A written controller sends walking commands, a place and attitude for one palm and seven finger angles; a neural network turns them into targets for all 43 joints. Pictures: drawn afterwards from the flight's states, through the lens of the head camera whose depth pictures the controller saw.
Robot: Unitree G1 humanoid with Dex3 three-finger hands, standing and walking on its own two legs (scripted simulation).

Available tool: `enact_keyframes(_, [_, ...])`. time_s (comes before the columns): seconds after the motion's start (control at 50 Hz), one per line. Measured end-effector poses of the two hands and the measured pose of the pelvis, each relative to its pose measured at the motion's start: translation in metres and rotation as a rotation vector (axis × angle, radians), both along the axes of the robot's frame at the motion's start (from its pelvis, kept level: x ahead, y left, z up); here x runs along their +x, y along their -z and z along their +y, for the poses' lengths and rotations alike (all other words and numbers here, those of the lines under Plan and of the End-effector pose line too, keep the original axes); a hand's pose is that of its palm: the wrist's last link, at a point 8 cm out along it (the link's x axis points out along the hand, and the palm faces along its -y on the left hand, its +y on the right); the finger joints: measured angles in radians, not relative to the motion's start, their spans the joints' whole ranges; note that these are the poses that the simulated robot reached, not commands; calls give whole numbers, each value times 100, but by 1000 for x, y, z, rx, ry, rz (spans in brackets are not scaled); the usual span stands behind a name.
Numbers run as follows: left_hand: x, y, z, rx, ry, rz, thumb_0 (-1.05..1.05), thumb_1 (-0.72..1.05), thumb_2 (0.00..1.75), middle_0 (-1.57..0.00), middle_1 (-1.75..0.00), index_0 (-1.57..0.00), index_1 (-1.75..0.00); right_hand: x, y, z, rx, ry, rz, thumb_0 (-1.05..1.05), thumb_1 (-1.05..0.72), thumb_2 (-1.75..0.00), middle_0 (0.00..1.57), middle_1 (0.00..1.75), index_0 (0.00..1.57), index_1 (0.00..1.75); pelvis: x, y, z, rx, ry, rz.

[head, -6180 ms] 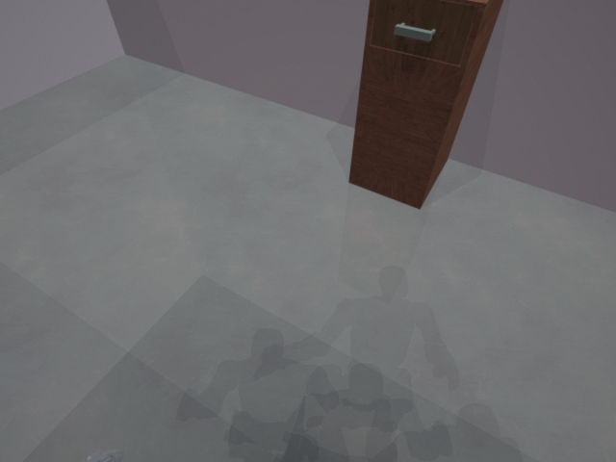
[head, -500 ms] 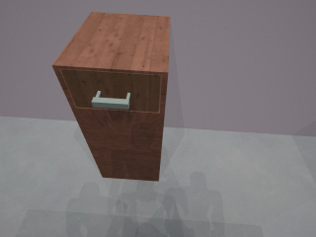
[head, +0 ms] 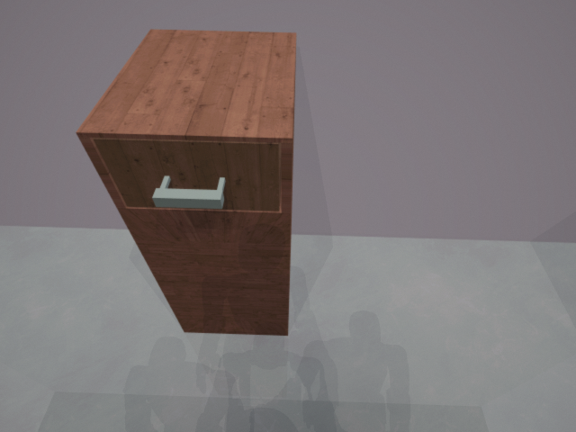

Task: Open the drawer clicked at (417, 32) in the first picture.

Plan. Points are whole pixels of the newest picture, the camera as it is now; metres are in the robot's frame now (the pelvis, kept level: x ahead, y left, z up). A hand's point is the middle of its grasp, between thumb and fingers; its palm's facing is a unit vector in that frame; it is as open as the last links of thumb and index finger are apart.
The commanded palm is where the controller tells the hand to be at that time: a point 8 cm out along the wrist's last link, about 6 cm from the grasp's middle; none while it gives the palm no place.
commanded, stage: look again from close up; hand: left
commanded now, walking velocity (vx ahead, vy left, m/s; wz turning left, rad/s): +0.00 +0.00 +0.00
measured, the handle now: (191, 190) +0.52 +0.22 +0.00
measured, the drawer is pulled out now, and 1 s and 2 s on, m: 0.00 0.00 0.00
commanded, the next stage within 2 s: raise the hand with hooked fingers in 0.56 s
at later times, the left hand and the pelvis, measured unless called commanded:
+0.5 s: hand out of the picture -0.01 +0.17 -0.17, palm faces +0.02 -0.98 -0.22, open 7.3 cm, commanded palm none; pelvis -0.02 -0.01 -0.01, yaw +0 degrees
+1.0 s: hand (161, 408) +0.16 +0.18 -0.03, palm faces -0.03 -0.21 -0.98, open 8.1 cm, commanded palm +0.12 +0.21 -0.02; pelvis -0.05 -0.02 -0.03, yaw -4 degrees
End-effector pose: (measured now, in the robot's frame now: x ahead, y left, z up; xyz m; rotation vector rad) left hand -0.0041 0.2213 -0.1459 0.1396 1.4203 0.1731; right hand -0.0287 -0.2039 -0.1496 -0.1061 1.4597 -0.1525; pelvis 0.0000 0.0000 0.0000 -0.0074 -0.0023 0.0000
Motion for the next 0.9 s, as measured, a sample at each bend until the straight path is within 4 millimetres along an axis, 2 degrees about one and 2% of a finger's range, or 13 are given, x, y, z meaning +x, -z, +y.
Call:
enact_keyframes(0.16, [-9,3,0,10,22,-14,0,92,90,-20,-30,-20,-30,11,4,-11,-13,-18,-69,1,-91,-90,20,30,20,30,-9,6,1,-4,-7,10])
enact_keyframes(0.32, [-12,-1,2,21,19,-36,0,91,90,-20,-30,-20,-30,16,10,-14,-1,-44,-115,1,-92,-90,20,30,20,30,-14,8,1,7,-1,-22])
enact_keyframes(0.68, [-16,-4,-16,22,15,-24,0,92,90,-20,-30,-20,-30,-12,11,-22,27,-33,-18,0,-91,-90,20,30,20,30,-16,5,-16,11,-3,-14])
enact_keyframes(0.72, [8,-19,-11,86,139,-143,2,93,90,-20,-30,-20,-30,-3,6,-28,-3,-30,-108,1,-91,-90,20,30,20,30,-19,7,-17,13,19,-9])
enact_keyframes(0.76, [46,-51,-5,212,239,-347,2,92,90,-21,-31,-21,-31,17,1,-38,-48,-13,-254,1,-91,-90,21,30,20,30,-21,7,-18,23,20,4])
enact_keyframes(0.84, [122,-121,-5,530,552,-691,2,87,88,-21,-34,-21,-33,75,-13,-60,-101,-65,-521,2,-92,-90,21,30,20,30,-33,12,-18,35,14,57])
enact_keyframes(0.9, [154,-159,-13,791,779,-859,1,82,86,-21,-37,-21,-36,123,-33,-73,-123,-106,-684,2,-92,-90,21,30,20,30,-41,18,-19,46,39,100])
